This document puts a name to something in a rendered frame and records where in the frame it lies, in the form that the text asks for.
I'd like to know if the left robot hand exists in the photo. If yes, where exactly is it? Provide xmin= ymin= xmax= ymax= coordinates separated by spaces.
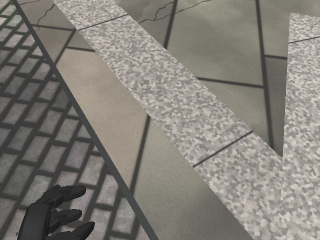
xmin=16 ymin=184 xmax=95 ymax=240

